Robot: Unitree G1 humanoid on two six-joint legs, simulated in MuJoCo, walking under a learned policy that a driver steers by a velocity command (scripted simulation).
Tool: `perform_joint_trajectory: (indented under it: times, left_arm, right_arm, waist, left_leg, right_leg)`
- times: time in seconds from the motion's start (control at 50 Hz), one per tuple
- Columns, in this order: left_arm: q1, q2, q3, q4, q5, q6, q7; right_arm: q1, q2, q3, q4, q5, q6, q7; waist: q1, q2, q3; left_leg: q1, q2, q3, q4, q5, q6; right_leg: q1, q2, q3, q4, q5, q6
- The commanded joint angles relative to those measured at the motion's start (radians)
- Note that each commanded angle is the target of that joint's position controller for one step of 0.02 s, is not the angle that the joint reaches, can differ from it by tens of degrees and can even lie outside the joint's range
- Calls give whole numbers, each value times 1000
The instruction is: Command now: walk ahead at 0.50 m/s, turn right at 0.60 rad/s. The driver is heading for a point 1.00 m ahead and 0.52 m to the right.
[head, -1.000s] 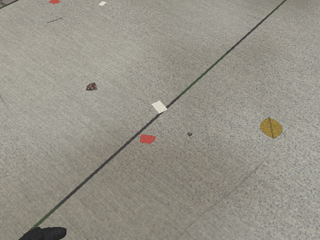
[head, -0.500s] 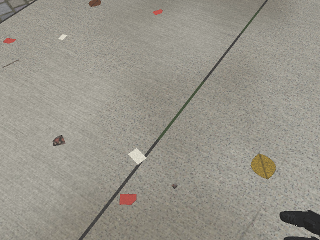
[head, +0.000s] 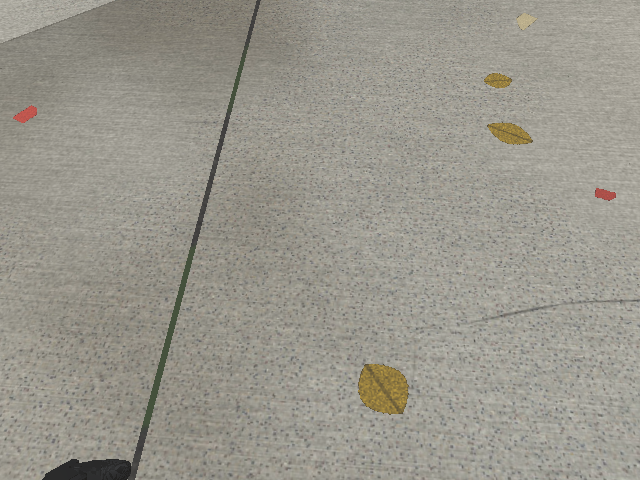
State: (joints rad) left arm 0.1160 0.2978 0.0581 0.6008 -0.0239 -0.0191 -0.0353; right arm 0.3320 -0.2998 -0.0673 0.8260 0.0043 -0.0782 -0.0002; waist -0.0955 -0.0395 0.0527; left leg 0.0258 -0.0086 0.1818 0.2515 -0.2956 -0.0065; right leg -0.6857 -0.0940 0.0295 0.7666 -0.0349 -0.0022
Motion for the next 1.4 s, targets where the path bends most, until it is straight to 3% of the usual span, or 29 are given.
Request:
perform_joint_trajectory:
  times: [0.02,0.08,0.12,0.14,0.16,0.18,0.2,0.24,0.3,0.42,0.56,0.62,0.66,0.68,0.7,0.72,0.76,0.82,0.88,0.98,1.08,1.14,1.18,1.2,1.22,1.24,1.26,1.3,1.4]
  left_arm:
    - [-112,38,4,-105,-4,-17,-21]
    - [-38,95,34,-105,6,-7,-24]
    - [262,183,88,-29,2,5,-4]
    - [321,271,102,-10,-5,10,18]
    - [305,287,91,-53,0,-11,10]
    - [294,194,67,-35,8,-25,1]
    - [251,172,57,-24,9,-35,1]
    - [136,116,36,-28,19,-45,3]
    - [114,106,30,-10,24,-62,10]
    - [183,127,30,60,20,-63,33]
    - [289,152,38,146,8,-45,40]
    - [283,168,44,161,6,-31,47]
    - [254,143,28,150,17,-24,49]
    - [352,53,0,125,24,-36,43]
    - [393,35,-10,144,6,-50,41]
    - [300,144,19,132,-20,-55,39]
    - [166,139,22,90,-13,-54,40]
    - [229,81,26,124,-4,-20,44]
    - [189,60,23,98,0,1,51]
    - [58,23,11,60,4,-18,22]
    - [-75,21,7,-9,2,-19,-10]
    - [-30,65,30,-26,7,-11,-18]
    - [217,145,79,32,2,-6,-8]
    - [370,232,112,68,-1,6,14]
    - [314,328,118,52,-10,-7,16]
    - [336,230,91,26,-3,-23,9]
    - [296,181,74,34,5,-38,7]
    - [172,127,55,18,5,-44,10]
    - [144,142,54,10,12,-48,38]
  right_arm:
    - [-33,-186,-43,-50,16,-2,-4]
    - [-37,-233,-58,-48,30,17,-12]
    - [-34,-207,-45,-55,28,23,-20]
    - [28,-72,-2,-88,-25,14,-12]
    - [46,-72,17,-124,-10,-20,1]
    - [-68,-172,-12,-130,35,-38,12]
    - [-116,-163,-6,-149,46,-48,14]
    - [-113,-148,-8,-126,9,-43,2]
    - [-55,-116,-3,-100,-1,-12,4]
    - [-236,-60,13,-142,-6,-8,10]
    - [-397,-62,19,-200,6,-28,49]
    - [-330,-90,6,-193,1,-33,54]
    - [-68,-164,-30,-134,-7,-37,37]
    - [72,-257,-53,-120,-28,-35,27]
    - [127,-205,-45,-94,-10,-27,31]
    - [79,-141,-24,-101,3,-22,26]
    - [-53,-89,-7,-105,-8,-16,18]
    - [-118,-49,-1,-98,-21,-36,19]
    - [-138,-88,-15,-71,-19,-48,16]
    - [-114,-123,-25,-48,-13,-32,0]
    - [-43,-164,-41,-12,11,3,-5]
    - [-61,-202,-55,-14,26,26,-13]
    - [-89,-200,-51,-23,30,41,-21]
    - [-67,-148,-30,-41,2,34,-23]
    - [25,-8,16,-100,-27,5,-6]
    - [-94,-101,2,-106,13,-34,9]
    - [-183,-143,-8,-137,45,-56,17]
    - [-185,-131,-9,-123,3,-66,5]
    - [-187,-91,-5,-135,-21,-21,6]
  waist:
    - [14,101,30]
    - [87,142,-42]
    - [250,92,-195]
    - [197,-158,-272]
    - [171,-213,-472]
    - [221,-64,-378]
    - [196,-53,-236]
    - [117,9,-126]
    - [73,-13,-111]
    - [131,-8,-36]
    - [184,-18,28]
    - [135,-47,-16]
    - [-5,-28,-208]
    - [-6,150,-391]
    - [-13,322,-506]
    - [-35,204,-349]
    - [16,105,-118]
    - [82,133,-59]
    - [100,122,-13]
    - [58,87,4]
    - [17,77,41]
    - [75,119,-16]
    - [219,108,-151]
    - [272,-16,-245]
    - [132,-249,-336]
    - [217,-114,-404]
    - [222,-70,-255]
    - [135,33,-132]
    - [84,16,-72]
  left_leg:
    - [8,276,-67,-63,457,141]
    - [66,280,-8,134,909,112]
    - [-134,229,29,543,883,61]
    - [-511,121,24,891,55,15]
    - [-725,-21,-199,1128,-323,-5]
    - [-815,42,-273,1147,-225,4]
    - [-827,82,-252,1081,-139,20]
    - [-713,151,-249,943,-23,11]
    - [-622,165,-238,870,34,-22]
    - [-672,133,-214,513,365,-48]
    - [-703,79,-208,276,363,12]
    - [-574,36,-181,243,237,59]
    - [-144,56,-190,251,297,125]
    - [292,315,-537,279,244,253]
    - [426,438,-884,123,40,330]
    - [313,409,-807,69,-116,274]
    - [11,337,-559,1,-31,214]
    - [-176,257,-345,-78,154,184]
    - [-219,280,-256,-138,231,216]
    - [-151,233,-72,-136,354,174]
    - [22,292,-22,-90,434,159]
    - [96,300,18,79,841,127]
    - [4,250,60,426,955,82]
    - [-250,203,60,740,617,36]
    - [-693,-15,-65,1069,-286,-20]
    - [-810,-6,-264,1153,-292,-2]
    - [-875,41,-263,1118,-187,24]
    - [-759,112,-263,938,-56,22]
    - [-647,110,-231,714,75,-55]
  right_leg:
    - [28,17,-50,-99,5,-32]
    - [196,107,-125,-134,-143,-97]
    - [654,156,-94,-222,-79,-172]
    - [983,-90,300,-231,-75,-269]
    - [1126,-273,823,-415,-296,-438]
    - [1060,-241,701,-467,-315,-366]
    - [911,-205,546,-471,-247,-326]
    - [661,-126,357,-487,-16,-274]
    - [531,-100,255,-552,142,-288]
    - [530,-37,106,-595,140,-225]
    - [709,-125,147,-536,104,-208]
    - [760,-133,160,-433,344,-176]
    - [624,-44,109,-117,462,-126]
    - [259,84,63,260,84,-59]
    - [52,181,110,492,-536,-27]
    - [-48,118,157,570,-504,-30]
    - [-44,30,91,493,-350,-27]
    - [96,-20,89,407,-260,-21]
    - [37,-38,95,328,-176,10]
    - [45,-24,19,25,79,1]
    - [7,-3,-40,-127,39,-38]
    - [122,72,-112,-143,-117,-92]
    - [465,157,-141,-216,-100,-156]
    - [774,42,71,-237,-100,-217]
    - [1072,-195,650,-346,-298,-415]
    - [1099,-232,783,-473,-404,-418]
    - [995,-206,635,-489,-315,-363]
    - [727,-123,428,-492,-85,-303]
    - [489,-50,268,-549,148,-299]
